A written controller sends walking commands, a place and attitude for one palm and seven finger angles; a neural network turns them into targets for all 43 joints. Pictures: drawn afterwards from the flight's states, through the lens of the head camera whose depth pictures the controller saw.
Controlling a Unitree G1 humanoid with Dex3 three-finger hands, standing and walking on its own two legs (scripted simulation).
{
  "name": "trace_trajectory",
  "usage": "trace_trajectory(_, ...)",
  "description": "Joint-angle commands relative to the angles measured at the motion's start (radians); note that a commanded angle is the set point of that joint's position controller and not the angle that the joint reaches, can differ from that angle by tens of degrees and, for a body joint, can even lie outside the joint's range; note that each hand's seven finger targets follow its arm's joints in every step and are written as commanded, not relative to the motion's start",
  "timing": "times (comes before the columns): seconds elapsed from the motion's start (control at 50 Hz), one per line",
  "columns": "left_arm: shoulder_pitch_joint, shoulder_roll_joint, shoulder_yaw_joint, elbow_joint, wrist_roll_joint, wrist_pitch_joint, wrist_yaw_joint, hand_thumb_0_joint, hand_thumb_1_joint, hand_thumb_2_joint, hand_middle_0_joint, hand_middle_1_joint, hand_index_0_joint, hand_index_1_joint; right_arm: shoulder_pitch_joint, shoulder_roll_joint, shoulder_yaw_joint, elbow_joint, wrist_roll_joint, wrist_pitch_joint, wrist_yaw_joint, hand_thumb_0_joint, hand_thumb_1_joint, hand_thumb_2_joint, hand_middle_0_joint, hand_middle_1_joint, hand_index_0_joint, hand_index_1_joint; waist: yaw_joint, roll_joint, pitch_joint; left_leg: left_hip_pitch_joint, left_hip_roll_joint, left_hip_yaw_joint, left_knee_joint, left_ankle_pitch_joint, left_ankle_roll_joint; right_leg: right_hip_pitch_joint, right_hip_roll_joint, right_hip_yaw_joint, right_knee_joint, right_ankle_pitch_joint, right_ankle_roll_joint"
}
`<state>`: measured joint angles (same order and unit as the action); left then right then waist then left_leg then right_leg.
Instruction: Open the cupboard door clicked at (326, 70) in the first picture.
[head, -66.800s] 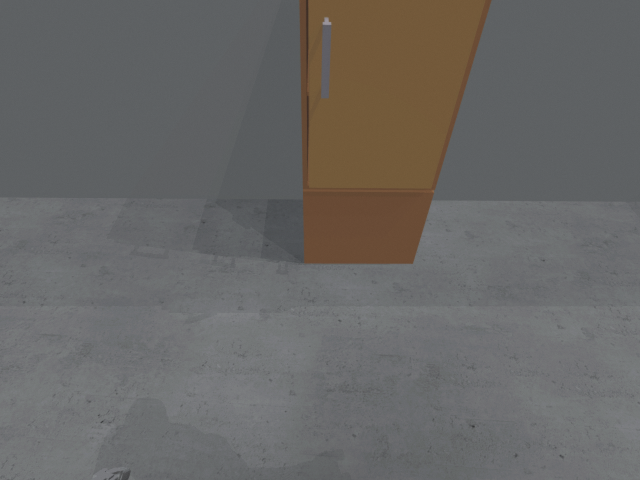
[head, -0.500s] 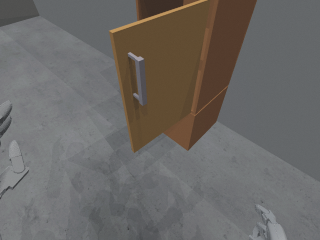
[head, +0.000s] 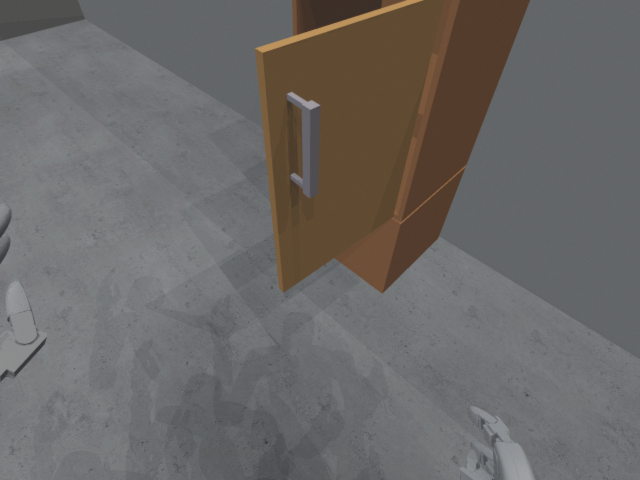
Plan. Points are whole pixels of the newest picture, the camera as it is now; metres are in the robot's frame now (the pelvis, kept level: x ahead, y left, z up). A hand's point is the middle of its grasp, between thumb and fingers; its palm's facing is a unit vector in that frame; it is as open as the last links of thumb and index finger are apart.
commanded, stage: stop stepping back and stand still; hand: left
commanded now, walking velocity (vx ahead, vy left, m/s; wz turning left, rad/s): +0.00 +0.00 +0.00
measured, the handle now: (302, 147) +0.60 +0.08 +0.09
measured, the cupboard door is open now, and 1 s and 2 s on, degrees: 85 85 85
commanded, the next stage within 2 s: let the arm hang, fingers relaxed in 0.26 s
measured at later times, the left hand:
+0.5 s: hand (113, 421) +0.18 +0.27 -0.02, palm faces +0.13 -0.87 -0.48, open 7.4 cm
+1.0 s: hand out of the picture -0.01 +0.22 -0.16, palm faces +0.03 -0.95 -0.31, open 7.3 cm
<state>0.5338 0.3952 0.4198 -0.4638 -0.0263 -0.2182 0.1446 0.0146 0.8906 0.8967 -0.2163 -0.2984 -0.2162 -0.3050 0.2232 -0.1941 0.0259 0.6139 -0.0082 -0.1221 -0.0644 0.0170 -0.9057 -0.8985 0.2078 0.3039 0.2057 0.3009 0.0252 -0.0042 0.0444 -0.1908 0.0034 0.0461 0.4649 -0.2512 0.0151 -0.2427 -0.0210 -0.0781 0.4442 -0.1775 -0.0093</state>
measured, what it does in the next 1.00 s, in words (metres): stands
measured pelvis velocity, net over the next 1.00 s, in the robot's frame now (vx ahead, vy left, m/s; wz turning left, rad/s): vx -0.02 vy -0.01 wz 0.04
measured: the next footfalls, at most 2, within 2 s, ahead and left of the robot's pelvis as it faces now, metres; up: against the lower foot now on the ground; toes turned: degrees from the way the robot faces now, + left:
none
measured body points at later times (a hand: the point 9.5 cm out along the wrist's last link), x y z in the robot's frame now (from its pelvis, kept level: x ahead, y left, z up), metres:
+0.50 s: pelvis -0.02 +0.01 -0.01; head -0.01 -0.02 +0.44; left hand +0.17 +0.31 +0.01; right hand +0.14 -0.25 -0.13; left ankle +0.00 +0.11 -0.74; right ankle +0.04 -0.11 -0.74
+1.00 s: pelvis -0.02 -0.01 +0.00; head +0.00 -0.02 +0.45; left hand -0.01 +0.27 -0.14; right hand +0.00 -0.27 -0.16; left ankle +0.00 +0.11 -0.74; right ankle +0.04 -0.11 -0.74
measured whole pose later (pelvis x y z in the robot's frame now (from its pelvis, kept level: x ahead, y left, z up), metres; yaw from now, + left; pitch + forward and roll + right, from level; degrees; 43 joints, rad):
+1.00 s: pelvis -0.02 -0.01 +0.00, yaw +2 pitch -2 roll +0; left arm 0.23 0.27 0.03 1.10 0.02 0.02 0.01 0.01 0.92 0.90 -0.21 -0.30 -0.21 -0.30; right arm 0.26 -0.24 -0.02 1.09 -0.03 0.02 -0.01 0.01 -0.91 -0.90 0.20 0.30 0.20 0.30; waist 0.00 0.03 0.07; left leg -0.22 0.01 0.01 0.46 -0.21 0.00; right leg -0.25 -0.02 -0.12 0.42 -0.15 -0.04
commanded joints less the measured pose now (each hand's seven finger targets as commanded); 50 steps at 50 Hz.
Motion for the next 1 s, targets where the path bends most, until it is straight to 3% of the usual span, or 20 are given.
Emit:
trace_trajectory(0.0,-0.058,0.146,0.080,-0.136,-0.003,-0.050,0.011,0.000,0.900,0.900,-0.200,-0.300,-0.200,-0.300,-0.094,-0.135,-0.058,-0.144,0.007,-0.058,-0.011,0.000,-0.900,-0.900,0.200,0.300,0.200,0.300,-0.019,0.033,-0.059,-0.142,0.068,-0.087,-0.148,-0.053,0.005,0.115,-0.040,0.116,-0.090,-0.038,0.011)
trace_trajectory(0.08,-0.086,0.171,0.092,-0.172,0.007,-0.052,0.014,0.000,0.900,0.900,-0.200,-0.300,-0.200,-0.300,-0.100,-0.142,-0.063,-0.143,0.005,-0.060,-0.013,0.000,-0.900,-0.900,0.200,0.300,0.200,0.300,-0.018,0.057,-0.056,-0.158,0.062,-0.094,-0.167,-0.097,0.007,0.109,-0.035,0.109,-0.106,-0.093,0.012)
trace_trajectory(0.18,-0.062,0.196,0.119,-0.211,0.011,-0.061,0.021,0.000,0.900,0.900,-0.200,-0.300,-0.200,-0.300,-0.096,-0.138,-0.065,-0.148,0.000,-0.065,-0.017,0.000,-0.900,-0.900,0.200,0.300,0.200,0.300,-0.013,0.090,-0.084,-0.175,0.064,-0.100,-0.175,-0.076,0.010,0.159,-0.028,0.097,-0.081,-0.039,0.011)
trace_trajectory(0.32,0.001,0.167,0.112,-0.188,0.000,-0.069,0.020,0.000,0.900,0.900,-0.200,-0.300,-0.200,-0.300,-0.082,-0.140,-0.067,-0.146,0.004,-0.070,-0.015,0.000,-0.900,-0.900,0.200,0.300,0.200,0.300,-0.017,0.082,-0.108,-0.153,0.065,-0.094,-0.144,0.053,-0.003,0.181,-0.031,0.087,-0.050,0.086,0.009)
trace_trajectory(0.34,-0.099,0.012,-0.318,0.613,0.068,0.099,-0.124,0.000,0.900,0.900,-0.200,-0.300,-0.200,-0.300,-0.147,-0.321,-0.115,0.115,0.016,-0.085,0.072,0.000,-0.900,-0.900,0.200,0.300,0.200,0.300,-0.071,0.090,-0.002,-0.210,0.097,-0.139,0.017,0.229,0.015,-0.013,-0.111,0.048,0.068,0.176,-0.017)
trace_trajectory(0.36,-0.107,-0.001,-0.287,0.641,0.055,0.181,-0.142,0.000,0.900,0.900,-0.200,-0.300,-0.200,-0.300,-0.060,-0.267,-0.113,0.111,0.015,-0.014,0.075,0.000,-0.900,-0.900,0.200,0.300,0.200,0.300,-0.057,0.105,-0.084,-0.132,0.111,-0.123,-0.009,0.306,0.002,-0.033,-0.094,0.084,0.056,0.094,-0.023)
trace_trajectory(0.38,-0.114,-0.010,-0.294,0.627,0.053,0.200,-0.145,0.000,0.900,0.900,-0.200,-0.300,-0.200,-0.300,-0.044,-0.263,-0.113,0.093,0.013,0.003,0.070,0.000,-0.900,-0.900,0.200,0.300,0.200,0.300,-0.053,0.090,-0.075,-0.119,0.132,-0.128,-0.014,0.349,0.013,-0.054,-0.066,0.069,0.080,0.023,-0.021)
trace_trajectory(0.4,-0.146,-0.020,-0.297,0.652,0.055,0.204,-0.143,0.000,0.900,0.900,-0.200,-0.300,-0.200,-0.300,-0.046,-0.262,-0.108,0.101,0.004,0.017,0.067,0.000,-0.900,-0.900,0.200,0.300,0.200,0.300,-0.049,0.074,-0.102,-0.181,0.154,-0.183,-0.038,0.264,0.044,-0.030,-0.053,0.061,0.124,-0.057,-0.024)
trace_trajectory(0.44,-0.199,0.012,-0.303,0.750,0.063,0.202,-0.143,0.000,0.900,0.900,-0.200,-0.300,-0.200,-0.300,-0.076,-0.269,-0.093,0.104,-0.007,0.042,0.067,0.000,-0.900,-0.900,0.200,0.300,0.200,0.300,-0.033,-0.075,-0.090,-0.225,0.155,-0.214,-0.055,0.188,0.070,0.017,-0.048,0.080,0.132,-0.058,-0.032)
trace_trajectory(0.46,-0.221,0.027,-0.306,0.807,0.067,0.200,-0.143,0.000,0.900,0.900,-0.200,-0.300,-0.200,-0.300,-0.080,-0.273,-0.090,0.116,-0.011,0.050,0.067,0.000,-0.900,-0.900,0.200,0.300,0.200,0.300,-0.028,-0.149,-0.099,-0.216,0.133,-0.202,-0.033,0.154,0.064,0.031,-0.065,0.095,0.095,-0.034,-0.039)
trace_trajectory(0.5,-0.281,0.059,-0.317,0.918,0.070,0.202,-0.143,0.000,0.900,0.900,-0.200,-0.300,-0.200,-0.300,-0.069,-0.263,-0.088,0.145,-0.012,0.072,0.070,0.000,-0.900,-0.900,0.200,0.300,0.200,0.300,-0.035,-0.229,-0.096,-0.153,0.067,-0.144,0.026,0.085,0.044,-0.014,-0.134,0.149,0.014,-0.025,-0.074)
trace_trajectory(0.54,-0.327,0.055,-0.341,1.029,0.062,0.210,-0.140,0.000,0.900,0.900,-0.200,-0.300,-0.200,-0.300,-0.051,-0.230,-0.075,0.183,-0.016,0.094,0.070,0.000,-0.900,-0.900,0.200,0.300,0.200,0.300,-0.050,-0.188,-0.099,-0.076,0.030,-0.101,0.056,0.041,0.029,-0.067,-0.169,0.182,-0.046,-0.086,-0.092)
trace_trajectory(0.56,-0.347,0.047,-0.352,1.074,0.058,0.215,-0.138,0.000,0.900,0.900,-0.200,-0.300,-0.200,-0.300,-0.043,-0.215,-0.068,0.202,-0.018,0.102,0.070,0.000,-0.900,-0.900,0.200,0.300,0.200,0.300,-0.054,-0.110,-0.095,-0.060,0.030,-0.097,0.045,0.034,0.025,-0.079,-0.165,0.180,-0.055,-0.131,-0.090)
trace_trajectory(0.6,-0.350,0.031,-0.368,1.157,0.052,0.219,-0.133,0.000,0.900,0.900,-0.200,-0.300,-0.200,-0.300,-0.051,-0.200,-0.058,0.231,-0.020,0.113,0.069,0.000,-0.900,-0.900,0.200,0.300,0.200,0.300,-0.043,0.036,-0.075,-0.085,0.050,-0.123,-0.019,0.015,0.027,-0.055,-0.127,0.160,-0.047,-0.185,-0.069)
trace_trajectory(0.66,-0.313,0.018,-0.373,1.278,0.047,0.214,-0.131,0.000,0.900,0.900,-0.200,-0.300,-0.200,-0.300,-0.057,-0.192,-0.054,0.275,-0.019,0.116,0.062,0.000,-0.900,-0.900,0.200,0.300,0.200,0.300,-0.023,0.151,-0.072,-0.141,0.068,-0.145,-0.093,-0.049,0.026,0.033,-0.099,0.143,-0.042,-0.161,-0.055)
trace_trajectory(0.68,-0.304,0.024,-0.372,1.307,0.047,0.211,-0.129,0.000,0.900,0.900,-0.200,-0.300,-0.200,-0.300,-0.049,-0.198,-0.056,0.287,-0.015,0.117,0.060,0.000,-0.900,-0.900,0.200,0.300,0.200,0.300,-0.018,0.130,-0.074,-0.136,0.071,-0.147,-0.092,-0.036,0.025,0.050,-0.099,0.136,-0.054,-0.146,-0.053)
trace_trajectory(0.74,-0.303,0.010,-0.367,1.382,0.042,0.205,-0.128,0.000,0.900,0.900,-0.200,-0.300,-0.200,-0.300,-0.013,-0.182,-0.059,0.335,-0.016,0.122,0.054,0.000,-0.900,-0.900,0.200,0.300,0.200,0.300,-0.022,0.146,-0.084,-0.122,0.067,-0.131,-0.088,-0.053,0.020,0.070,-0.113,0.141,-0.091,-0.153,-0.065)
trace_trajectory(0.82,-0.332,0.019,-0.365,1.449,0.040,0.203,-0.130,0.000,0.900,0.900,-0.200,-0.300,-0.200,-0.300,0.037,-0.186,-0.069,0.388,-0.014,0.130,0.051,0.000,-0.900,-0.900,0.200,0.300,0.200,0.300,-0.033,0.013,-0.016,-0.093,0.063,-0.120,-0.082,-0.070,0.021,0.010,-0.127,0.146,-0.161,-0.243,-0.072)
trace_trajectory(0.86,-0.344,0.024,-0.364,1.475,0.040,0.201,-0.129,0.000,0.900,0.900,-0.200,-0.300,-0.200,-0.300,0.056,-0.187,-0.071,0.413,-0.013,0.130,0.050,0.000,-0.900,-0.900,0.200,0.300,0.200,0.300,-0.040,-0.010,-0.007,-0.066,0.061,-0.113,-0.076,-0.054,0.023,-0.010,-0.133,0.156,-0.183,-0.266,-0.077)
trace_trajectory(0.98,-0.361,0.041,-0.360,1.516,0.040,0.202,-0.126,0.000,0.900,0.900,-0.200,-0.300,-0.200,-0.300,0.057,-0.201,-0.074,0.448,-0.014,0.127,0.050,0.000,-0.900,-0.900,0.200,0.300,0.200,0.300,-0.033,-0.022,0.006,-0.064,0.071,-0.114,-0.107,-0.052,0.027,0.000,-0.125,0.146,-0.191,-0.278,-0.068)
